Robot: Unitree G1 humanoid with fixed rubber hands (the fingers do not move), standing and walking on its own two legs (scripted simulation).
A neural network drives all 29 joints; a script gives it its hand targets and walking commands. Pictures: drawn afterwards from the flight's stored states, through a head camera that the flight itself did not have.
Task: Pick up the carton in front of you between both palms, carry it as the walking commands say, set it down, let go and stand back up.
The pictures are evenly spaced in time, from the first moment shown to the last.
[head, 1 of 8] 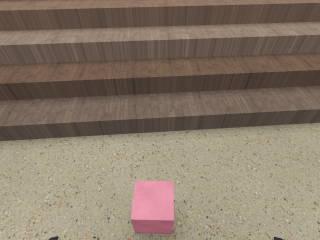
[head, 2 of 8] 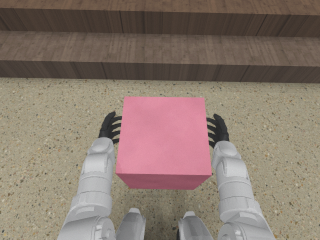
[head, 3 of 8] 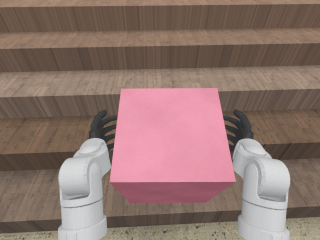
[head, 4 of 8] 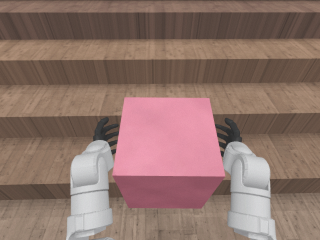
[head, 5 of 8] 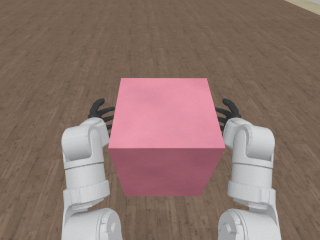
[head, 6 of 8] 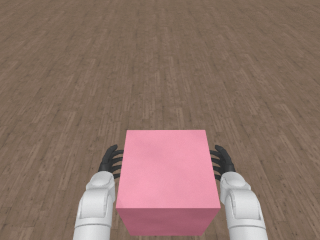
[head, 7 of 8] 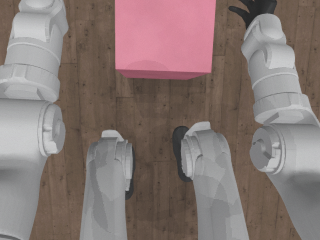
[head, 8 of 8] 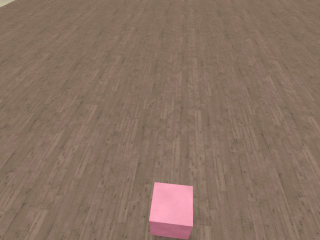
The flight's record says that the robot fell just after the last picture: no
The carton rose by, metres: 2.13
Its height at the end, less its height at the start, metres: +1.38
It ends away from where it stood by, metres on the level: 5.15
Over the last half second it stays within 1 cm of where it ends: yes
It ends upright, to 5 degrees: yes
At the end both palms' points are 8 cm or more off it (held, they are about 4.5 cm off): yes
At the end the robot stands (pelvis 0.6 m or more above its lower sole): yes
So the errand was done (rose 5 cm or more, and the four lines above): yes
